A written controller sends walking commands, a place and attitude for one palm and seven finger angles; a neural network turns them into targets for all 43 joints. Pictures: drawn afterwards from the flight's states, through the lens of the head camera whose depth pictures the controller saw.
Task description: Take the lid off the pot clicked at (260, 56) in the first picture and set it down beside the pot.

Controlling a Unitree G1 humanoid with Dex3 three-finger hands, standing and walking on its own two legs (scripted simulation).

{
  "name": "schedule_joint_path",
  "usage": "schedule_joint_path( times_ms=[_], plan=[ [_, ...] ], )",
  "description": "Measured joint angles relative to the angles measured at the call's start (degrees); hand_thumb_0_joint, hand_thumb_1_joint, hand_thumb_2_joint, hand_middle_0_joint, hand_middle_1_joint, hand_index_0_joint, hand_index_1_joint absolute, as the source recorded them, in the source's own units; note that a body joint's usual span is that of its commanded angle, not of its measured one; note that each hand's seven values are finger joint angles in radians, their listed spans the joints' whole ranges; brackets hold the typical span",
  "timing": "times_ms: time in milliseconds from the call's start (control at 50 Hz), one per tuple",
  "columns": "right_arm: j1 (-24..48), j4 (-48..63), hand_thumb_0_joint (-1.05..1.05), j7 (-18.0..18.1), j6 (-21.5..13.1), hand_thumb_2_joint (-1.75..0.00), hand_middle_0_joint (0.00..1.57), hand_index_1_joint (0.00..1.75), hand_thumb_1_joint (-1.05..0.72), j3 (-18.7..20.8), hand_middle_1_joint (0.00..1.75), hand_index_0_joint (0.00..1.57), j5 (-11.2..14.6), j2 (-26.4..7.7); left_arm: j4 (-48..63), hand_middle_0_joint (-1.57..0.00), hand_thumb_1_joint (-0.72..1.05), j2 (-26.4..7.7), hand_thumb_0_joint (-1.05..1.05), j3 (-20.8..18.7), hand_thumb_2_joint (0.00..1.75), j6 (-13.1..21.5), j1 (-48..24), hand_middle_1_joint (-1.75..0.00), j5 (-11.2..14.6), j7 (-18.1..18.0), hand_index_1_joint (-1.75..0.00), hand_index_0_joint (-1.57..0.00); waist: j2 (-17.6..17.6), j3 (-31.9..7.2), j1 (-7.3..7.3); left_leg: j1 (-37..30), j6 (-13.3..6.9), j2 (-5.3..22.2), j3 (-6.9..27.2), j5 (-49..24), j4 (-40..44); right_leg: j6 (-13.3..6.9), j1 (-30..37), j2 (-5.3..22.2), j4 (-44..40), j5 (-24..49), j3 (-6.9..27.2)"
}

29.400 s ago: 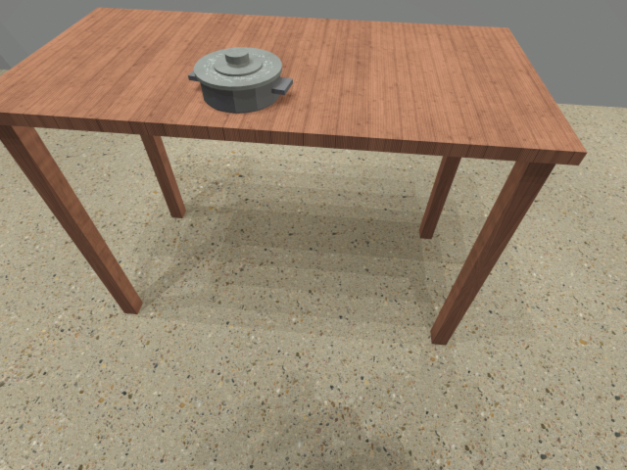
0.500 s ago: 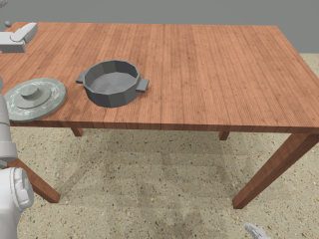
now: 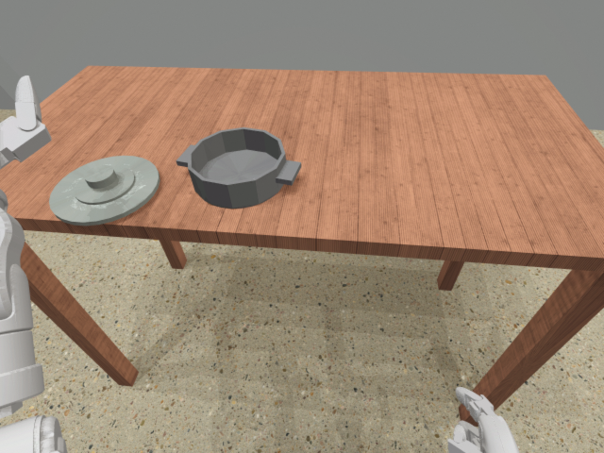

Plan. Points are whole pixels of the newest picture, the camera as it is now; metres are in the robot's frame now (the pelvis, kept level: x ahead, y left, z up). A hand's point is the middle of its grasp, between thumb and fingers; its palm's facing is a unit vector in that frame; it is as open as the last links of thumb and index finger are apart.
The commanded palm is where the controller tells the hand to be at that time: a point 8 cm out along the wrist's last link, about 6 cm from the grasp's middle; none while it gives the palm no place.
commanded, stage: draw the hand back to the body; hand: left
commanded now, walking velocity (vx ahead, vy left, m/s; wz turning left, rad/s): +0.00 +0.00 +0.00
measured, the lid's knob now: (100, 176) +0.49 +0.40 +0.10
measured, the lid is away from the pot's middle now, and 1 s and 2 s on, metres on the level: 0.23 0.23 0.23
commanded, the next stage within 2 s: step back with the hand held close in 0.92 s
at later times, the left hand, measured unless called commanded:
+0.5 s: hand out of the picture +0.21 +0.26 +0.30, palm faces +0.53 -0.83 -0.19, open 7.5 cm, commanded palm +0.16 +0.30 +0.29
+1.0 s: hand out of the picture +0.15 +0.25 +0.29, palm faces +0.55 -0.80 -0.26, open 7.4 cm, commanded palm +0.10 +0.29 +0.29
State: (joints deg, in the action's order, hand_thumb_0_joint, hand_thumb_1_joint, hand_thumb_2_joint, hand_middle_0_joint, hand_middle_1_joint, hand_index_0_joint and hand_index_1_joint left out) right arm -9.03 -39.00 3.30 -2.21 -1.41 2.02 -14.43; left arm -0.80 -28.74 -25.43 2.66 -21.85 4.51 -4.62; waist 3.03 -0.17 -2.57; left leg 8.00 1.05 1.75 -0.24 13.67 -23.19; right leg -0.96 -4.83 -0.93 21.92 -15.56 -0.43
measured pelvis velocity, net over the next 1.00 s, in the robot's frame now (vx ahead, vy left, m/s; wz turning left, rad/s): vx -0.03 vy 0.01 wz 0.01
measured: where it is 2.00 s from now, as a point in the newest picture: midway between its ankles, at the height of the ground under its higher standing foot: outside the picture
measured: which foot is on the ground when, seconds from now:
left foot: down 0.00-1.00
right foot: down 0.00-1.00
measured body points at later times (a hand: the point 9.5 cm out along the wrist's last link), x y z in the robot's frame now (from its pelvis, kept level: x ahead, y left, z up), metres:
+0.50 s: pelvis -0.02 +0.01 +0.00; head -0.05 -0.01 +0.45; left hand +0.18 +0.30 +0.31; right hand +0.17 -0.21 -0.09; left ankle -0.01 +0.13 -0.74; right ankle -0.04 -0.11 -0.74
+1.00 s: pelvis -0.03 +0.01 +0.00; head -0.06 +0.00 +0.45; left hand +0.11 +0.29 +0.30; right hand +0.18 -0.19 -0.08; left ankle -0.01 +0.13 -0.74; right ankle -0.04 -0.11 -0.74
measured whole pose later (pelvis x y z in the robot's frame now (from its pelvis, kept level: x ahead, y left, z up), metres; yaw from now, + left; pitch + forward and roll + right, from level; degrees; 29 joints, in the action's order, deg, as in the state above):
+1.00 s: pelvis -0.03 +0.01 +0.00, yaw +1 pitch -7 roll -1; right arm -8.5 -40.7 4.2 -8.5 -1.6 -0.6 -10.9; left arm 36.3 -21.0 -26.4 7.0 12.5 6.7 -4.9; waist 3.1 1.5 -5.2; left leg 4.6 0.4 1.3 0.2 11.4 -22.4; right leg -0.2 -0.3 -0.5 19.2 -12.5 -1.0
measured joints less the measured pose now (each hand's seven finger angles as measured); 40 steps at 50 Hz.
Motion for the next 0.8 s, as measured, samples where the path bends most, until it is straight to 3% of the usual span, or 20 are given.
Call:
schedule_joint_path(
  times_ms=[280,800],
  plan=[
    [0.40,-0.75,0.01,0.63,-1.95,-0.90,0.20,0.30,-0.90,-0.32,0.30,0.20,-0.77,1.47,13.25,-0.22,0.85,3.98,0.01,-0.57,0.89,0.96,10.68,-0.31,1.61,-0.11,-0.31,-0.22,0.03,0.89,-1.04,-2.33,0.00,0.18,-0.27,-1.28,1.22,0.01,2.33,-0.17,-1.47,1.53,0.25],
    [0.03,-1.17,0.01,0.41,-5.84,-0.90,0.20,0.30,-0.90,0.23,0.30,0.20,-2.46,2.84,37.62,-0.21,0.88,7.24,0.01,-0.46,0.90,4.09,35.76,-0.30,2.28,0.54,-0.30,-0.21,0.10,0.92,-2.15,-3.32,-0.60,-0.27,-0.13,-1.82,0.82,0.69,4.08,0.28,-2.46,2.70,0.07]
  ],
)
